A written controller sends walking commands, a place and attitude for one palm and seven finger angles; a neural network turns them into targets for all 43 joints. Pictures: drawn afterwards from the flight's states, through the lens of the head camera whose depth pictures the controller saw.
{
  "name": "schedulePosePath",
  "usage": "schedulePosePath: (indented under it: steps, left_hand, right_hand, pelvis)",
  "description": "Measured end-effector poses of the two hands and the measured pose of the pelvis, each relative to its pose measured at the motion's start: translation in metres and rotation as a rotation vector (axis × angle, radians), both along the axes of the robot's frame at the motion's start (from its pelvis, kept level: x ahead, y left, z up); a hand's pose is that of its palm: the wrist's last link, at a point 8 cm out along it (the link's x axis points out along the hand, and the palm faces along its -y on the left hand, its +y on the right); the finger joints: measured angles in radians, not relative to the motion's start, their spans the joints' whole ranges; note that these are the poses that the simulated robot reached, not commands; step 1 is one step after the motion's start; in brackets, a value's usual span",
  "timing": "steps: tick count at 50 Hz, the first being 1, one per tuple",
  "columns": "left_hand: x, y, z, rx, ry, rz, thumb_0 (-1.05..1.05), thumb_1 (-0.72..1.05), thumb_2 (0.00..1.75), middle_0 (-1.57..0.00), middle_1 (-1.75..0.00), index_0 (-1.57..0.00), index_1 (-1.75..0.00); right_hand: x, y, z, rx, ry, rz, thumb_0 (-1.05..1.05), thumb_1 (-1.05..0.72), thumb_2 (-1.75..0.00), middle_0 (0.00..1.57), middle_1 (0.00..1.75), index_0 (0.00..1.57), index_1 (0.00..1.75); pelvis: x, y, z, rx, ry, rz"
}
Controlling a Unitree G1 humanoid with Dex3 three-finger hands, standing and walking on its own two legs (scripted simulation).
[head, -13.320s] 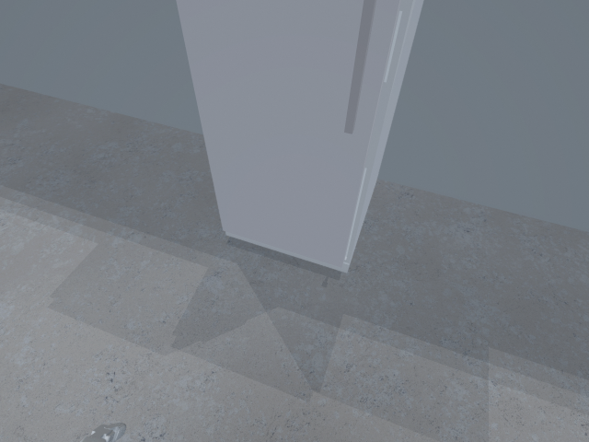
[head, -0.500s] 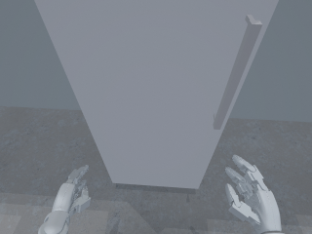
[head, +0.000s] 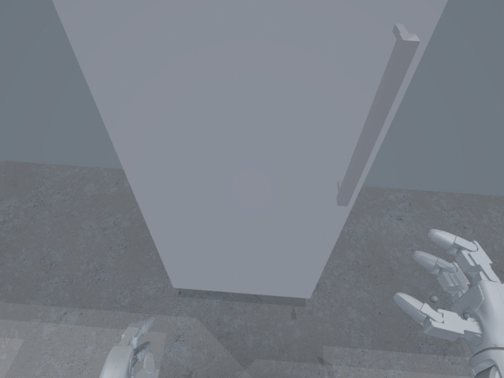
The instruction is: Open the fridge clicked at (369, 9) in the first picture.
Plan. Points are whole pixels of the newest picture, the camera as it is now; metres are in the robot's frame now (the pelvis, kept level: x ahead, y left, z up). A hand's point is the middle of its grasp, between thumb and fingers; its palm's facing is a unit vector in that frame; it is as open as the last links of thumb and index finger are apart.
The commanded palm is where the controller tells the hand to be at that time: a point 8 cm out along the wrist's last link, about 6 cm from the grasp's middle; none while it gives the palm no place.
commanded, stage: raise the hand to about handle height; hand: right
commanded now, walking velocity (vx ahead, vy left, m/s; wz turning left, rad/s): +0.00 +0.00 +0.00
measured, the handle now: (365, 132) +0.48 -0.15 +0.16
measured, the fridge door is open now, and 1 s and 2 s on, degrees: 0 0 0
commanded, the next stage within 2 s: move the hooked fingers beside the handle in 1.24 s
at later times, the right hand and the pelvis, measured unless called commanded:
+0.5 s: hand out of the picture +0.26 -0.28 +0.16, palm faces +0.08 +0.99 -0.07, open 13.8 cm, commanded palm +0.22 -0.32 +0.17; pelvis +0.01 -0.01 +0.02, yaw -2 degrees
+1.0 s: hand out of the picture +0.27 -0.28 +0.19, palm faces +0.04 +1.00 -0.06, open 14.0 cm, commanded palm +0.24 -0.33 +0.20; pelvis +0.00 -0.01 +0.03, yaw -1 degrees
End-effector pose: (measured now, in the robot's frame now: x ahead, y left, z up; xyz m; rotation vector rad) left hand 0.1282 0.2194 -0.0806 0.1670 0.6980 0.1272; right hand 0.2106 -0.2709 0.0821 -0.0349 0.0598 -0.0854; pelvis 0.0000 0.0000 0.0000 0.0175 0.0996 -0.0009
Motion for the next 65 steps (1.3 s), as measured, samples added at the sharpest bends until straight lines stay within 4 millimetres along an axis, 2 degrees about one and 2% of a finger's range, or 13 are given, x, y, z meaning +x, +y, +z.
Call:
schedulePosePath:
  steps: [4, 10, 13, 17, 22, 29, 35, 38, 42, 48, 54, 59, 65]
  left_hand:
    - [0.002, 0.012, 0.003, 0.054, 0.016, -0.035, 0.02, 0.90, 0.90, -0.20, -0.30, -0.21, -0.30]
    - [0.027, 0.018, 0.017, 0.105, -0.053, -0.042, 0.02, 0.90, 0.90, -0.20, -0.30, -0.21, -0.29]
    - [0.043, 0.013, 0.031, 0.107, -0.117, -0.045, 0.02, 0.91, 0.90, -0.20, -0.30, -0.20, -0.29]
    - [0.062, -0.002, 0.047, 0.086, -0.193, -0.078, 0.02, 0.91, 0.90, -0.20, -0.30, -0.20, -0.29]
    - [0.077, -0.021, 0.053, 0.044, -0.228, -0.125, 0.01, 0.90, 0.90, -0.20, -0.30, -0.20, -0.29]
    - [0.075, -0.033, 0.049, 0.023, -0.185, -0.154, 0.01, 0.90, 0.90, -0.20, -0.30, -0.21, -0.30]
    - [0.064, -0.032, 0.045, 0.025, -0.146, -0.157, 0.01, 0.90, 0.90, -0.20, -0.30, -0.21, -0.30]
    - [0.059, -0.028, 0.043, 0.022, -0.127, -0.145, 0.01, 0.90, 0.90, -0.20, -0.30, -0.21, -0.30]
    - [0.053, -0.018, 0.039, 0.021, -0.110, -0.123, 0.01, 0.90, 0.90, -0.20, -0.30, -0.21, -0.30]
    - [0.047, -0.004, 0.041, 0.037, -0.109, -0.094, 0.01, 0.90, 0.90, -0.20, -0.30, -0.21, -0.30]
    - [0.049, 0.001, 0.048, 0.050, -0.133, -0.087, 0.01, 0.90, 0.90, -0.20, -0.30, -0.21, -0.29]
    - [0.055, 0.000, 0.046, 0.038, -0.142, -0.091, 0.01, 0.90, 0.90, -0.20, -0.30, -0.20, -0.29]
    - [0.059, -0.002, 0.044, 0.023, -0.141, -0.094, 0.01, 0.90, 0.90, -0.20, -0.30, -0.21, -0.29]
  right_hand:
    - [-0.008, -0.017, 0.021, -0.063, -0.099, -0.050, 0.00, -0.01, -0.51, 0.27, 0.87, 0.26, 0.88]
    - [0.000, -0.019, 0.017, -0.041, -0.029, 0.061, 0.00, 0.13, -0.45, 0.27, 0.96, 0.27, 0.97]
    - [0.007, -0.025, 0.027, -0.044, -0.037, 0.070, 0.00, 0.20, -0.42, 0.28, 1.01, 0.28, 1.01]
    - [0.014, -0.042, 0.058, -0.056, -0.140, 0.018, 0.00, 0.30, -0.38, 0.29, 1.07, 0.28, 1.07]
    - [0.019, -0.059, 0.080, -0.050, -0.153, -0.007, -0.01, 0.40, -0.34, 0.30, 1.14, 0.29, 1.14]
    - [0.021, -0.067, 0.079, -0.043, -0.047, 0.012, -0.01, 0.47, -0.31, 0.30, 1.18, 0.29, 1.18]
    - [0.023, -0.079, 0.119, -0.087, -0.182, -0.015, -0.01, 0.49, -0.30, 0.30, 1.19, 0.30, 1.20]
    - [0.029, -0.089, 0.129, -0.078, -0.173, -0.025, -0.01, 0.49, -0.30, 0.31, 1.20, 0.30, 1.20]
    - [0.037, -0.092, 0.122, -0.055, -0.076, -0.008, -0.01, 0.50, -0.30, 0.30, 1.20, 0.30, 1.20]
    - [0.038, -0.069, 0.105, -0.035, -0.054, 0.056, -0.01, 0.50, -0.30, 0.30, 1.20, 0.29, 1.20]
    - [0.032, -0.070, 0.114, -0.043, -0.144, -0.010, -0.01, 0.50, -0.30, 0.31, 1.20, 0.30, 1.20]
    - [0.034, -0.073, 0.115, -0.057, -0.094, -0.032, -0.01, 0.50, -0.30, 0.30, 1.20, 0.30, 1.20]
    - [0.037, -0.063, 0.112, -0.057, -0.072, 0.014, -0.01, 0.50, -0.30, 0.30, 1.20, 0.30, 1.20]
  pelvis:
    - [0.004, -0.004, 0.002, 0.006, -0.008, -0.015]
    - [0.005, -0.011, 0.006, 0.013, -0.033, -0.027]
    - [0.007, -0.012, 0.010, 0.011, -0.051, -0.026]
    - [0.010, -0.013, 0.015, 0.009, -0.079, -0.025]
    - [0.010, -0.014, 0.019, 0.007, -0.099, -0.031]
    - [0.006, -0.015, 0.022, 0.005, -0.114, -0.036]
    - [0.006, -0.013, 0.026, 0.004, -0.135, -0.039]
    - [0.004, -0.011, 0.027, 0.002, -0.136, -0.042]
    - [0.001, -0.011, 0.027, 0.000, -0.129, -0.039]
    - [0.001, -0.009, 0.027, -0.002, -0.123, -0.023]
    - [0.003, -0.004, 0.027, -0.002, -0.139, -0.021]
    - [0.001, -0.003, 0.027, -0.004, -0.140, -0.029]
    - [0.003, 0.000, 0.027, -0.006, -0.132, -0.026]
